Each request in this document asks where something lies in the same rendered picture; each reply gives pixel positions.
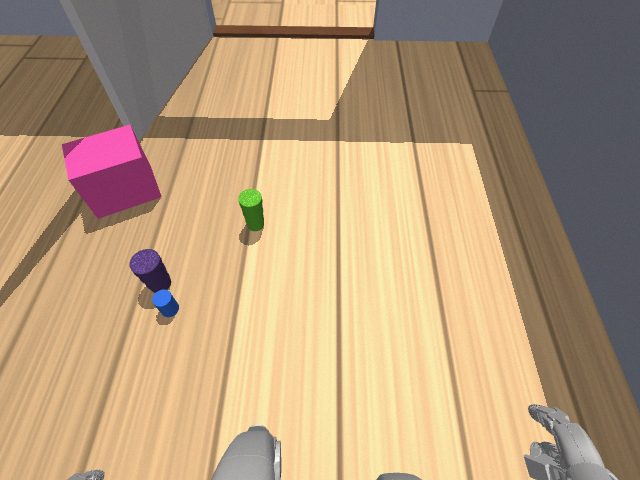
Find right robot arm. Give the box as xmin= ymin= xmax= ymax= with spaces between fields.
xmin=565 ymin=463 xmax=618 ymax=480

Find right robot hand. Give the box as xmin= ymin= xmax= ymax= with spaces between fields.
xmin=524 ymin=404 xmax=605 ymax=480

